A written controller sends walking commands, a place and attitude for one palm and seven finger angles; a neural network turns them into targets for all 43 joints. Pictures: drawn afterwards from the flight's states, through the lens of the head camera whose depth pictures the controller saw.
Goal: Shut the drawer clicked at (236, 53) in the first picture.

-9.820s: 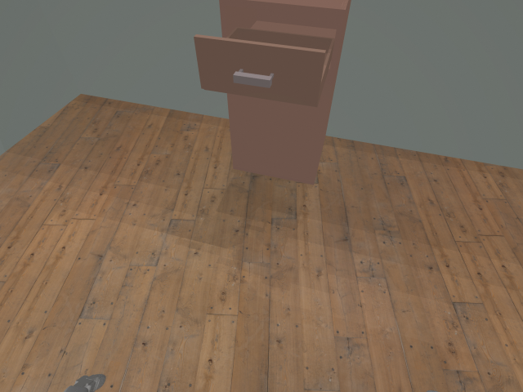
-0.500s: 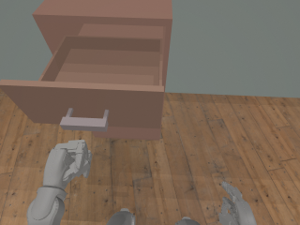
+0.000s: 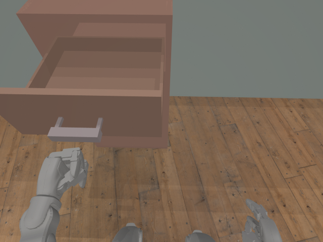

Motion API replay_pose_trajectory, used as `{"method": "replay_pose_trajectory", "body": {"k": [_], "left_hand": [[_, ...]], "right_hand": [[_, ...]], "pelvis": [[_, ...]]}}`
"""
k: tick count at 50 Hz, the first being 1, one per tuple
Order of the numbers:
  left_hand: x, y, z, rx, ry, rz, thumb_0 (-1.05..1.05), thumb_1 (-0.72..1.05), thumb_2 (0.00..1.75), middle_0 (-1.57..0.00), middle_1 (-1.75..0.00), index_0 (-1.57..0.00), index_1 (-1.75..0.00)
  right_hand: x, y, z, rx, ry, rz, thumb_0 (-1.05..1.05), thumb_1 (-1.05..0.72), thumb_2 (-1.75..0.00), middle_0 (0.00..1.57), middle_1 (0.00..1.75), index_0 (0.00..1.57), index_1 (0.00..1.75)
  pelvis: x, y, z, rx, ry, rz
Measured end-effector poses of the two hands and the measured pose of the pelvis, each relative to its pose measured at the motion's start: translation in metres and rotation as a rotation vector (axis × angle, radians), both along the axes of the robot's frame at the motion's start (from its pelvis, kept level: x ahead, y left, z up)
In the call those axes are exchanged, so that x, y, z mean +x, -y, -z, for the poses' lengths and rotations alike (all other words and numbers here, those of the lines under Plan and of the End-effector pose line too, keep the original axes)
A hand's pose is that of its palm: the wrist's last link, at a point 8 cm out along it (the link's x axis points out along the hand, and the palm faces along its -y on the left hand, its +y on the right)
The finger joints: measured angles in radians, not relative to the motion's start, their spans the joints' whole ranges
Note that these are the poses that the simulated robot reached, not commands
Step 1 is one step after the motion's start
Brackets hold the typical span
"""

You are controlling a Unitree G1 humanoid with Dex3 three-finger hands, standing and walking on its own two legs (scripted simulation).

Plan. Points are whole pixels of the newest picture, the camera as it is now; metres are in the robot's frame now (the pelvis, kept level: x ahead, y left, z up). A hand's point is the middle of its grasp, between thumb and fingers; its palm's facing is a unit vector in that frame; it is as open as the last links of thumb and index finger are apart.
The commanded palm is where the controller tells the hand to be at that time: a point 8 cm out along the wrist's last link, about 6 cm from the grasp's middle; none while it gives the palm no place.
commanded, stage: bring the fist close to the handle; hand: left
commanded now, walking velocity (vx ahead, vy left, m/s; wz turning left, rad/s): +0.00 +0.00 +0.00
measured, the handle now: (78, 127) +0.38 +0.23 +0.05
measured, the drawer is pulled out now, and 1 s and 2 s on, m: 0.30 0.24 0.11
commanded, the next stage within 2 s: push the drawer shut in 0.02 s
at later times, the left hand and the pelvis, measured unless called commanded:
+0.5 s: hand (83, 157) +0.30 +0.19 +0.04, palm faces -0.02 -1.00 -0.04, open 3.3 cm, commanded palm +0.29 +0.25 +0.05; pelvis +0.00 +0.01 +0.00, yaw +0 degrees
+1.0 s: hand (88, 136) +0.36 +0.20 +0.04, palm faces -0.02 -1.00 -0.04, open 3.1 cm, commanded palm +0.35 +0.25 +0.05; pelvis -0.02 +0.01 -0.01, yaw +0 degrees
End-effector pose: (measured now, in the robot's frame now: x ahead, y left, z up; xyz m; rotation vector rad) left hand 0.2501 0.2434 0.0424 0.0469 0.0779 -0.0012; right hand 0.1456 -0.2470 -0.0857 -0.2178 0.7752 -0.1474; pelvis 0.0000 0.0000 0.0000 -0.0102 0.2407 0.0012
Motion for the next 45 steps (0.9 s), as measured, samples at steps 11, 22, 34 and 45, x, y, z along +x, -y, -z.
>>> {"method": "replay_pose_trajectory", "body": {"k": [11, 22, 34, 45], "left_hand": [[0.01, -0.006, -0.011, 0.014, 0.057, 0.001, 0.02, 0.9, 0.9, -1.39, -1.6, -1.4, -1.6], [0.031, -0.003, -0.005, -0.009, 0.049, 0.018, 0.05, 0.9, 0.92, -1.39, -1.6, -1.4, -1.6], [0.042, -0.01, -0.001, -0.002, 0.057, 0.012, 0.0, 0.81, 0.92, -1.39, -1.6, -1.4, -1.6], [0.072, -0.008, -0.001, -0.003, 0.063, 0.018, -0.01, 0.81, 0.95, -1.4, -1.6, -1.4, -1.6]], "right_hand": [[0.007, 0.003, -0.001, -0.001, 0.002, 0.001, 0.02, -0.9, -0.9, 0.21, 0.3, 0.2, 0.3], [0.002, -0.004, 0.004, 0.001, -0.024, 0.007, 0.02, -0.9, -0.9, 0.21, 0.3, 0.2, 0.3], [-0.014, -0.012, 0.011, -0.005, -0.074, 0.0, 0.01, -0.9, -0.9, 0.21, 0.3, 0.2, 0.3], [-0.04, -0.013, 0.016, -0.024, -0.12, 0.014, 0.01, -0.9, -0.9, 0.21, 0.3, 0.2, 0.3]], "pelvis": [[0.006, 0.002, -0.001, 0.0, -0.007, -0.002], [0.006, -0.004, 0.0, -0.002, -0.018, 0.004], [-0.006, -0.01, 0.003, -0.011, -0.013, -0.006], [-0.021, -0.013, 0.006, -0.019, -0.013, -0.01]]}}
